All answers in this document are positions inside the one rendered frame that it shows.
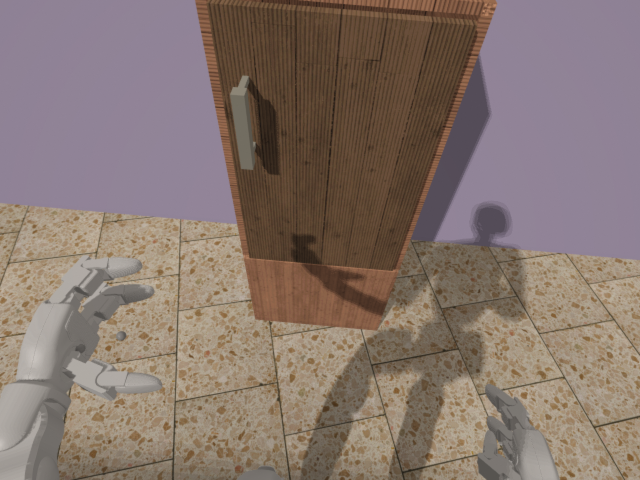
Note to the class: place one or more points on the handle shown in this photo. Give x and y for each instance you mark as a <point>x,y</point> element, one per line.
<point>242,122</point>

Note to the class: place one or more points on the left robot hand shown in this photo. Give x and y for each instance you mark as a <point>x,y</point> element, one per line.
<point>48,349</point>

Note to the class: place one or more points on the right robot hand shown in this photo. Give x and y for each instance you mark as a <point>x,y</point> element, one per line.
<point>526,449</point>

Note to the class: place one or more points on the cupboard door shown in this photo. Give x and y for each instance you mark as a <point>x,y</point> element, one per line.
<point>346,109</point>

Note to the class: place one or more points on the left robot forearm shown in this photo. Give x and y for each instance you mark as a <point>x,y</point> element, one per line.
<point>31,430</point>

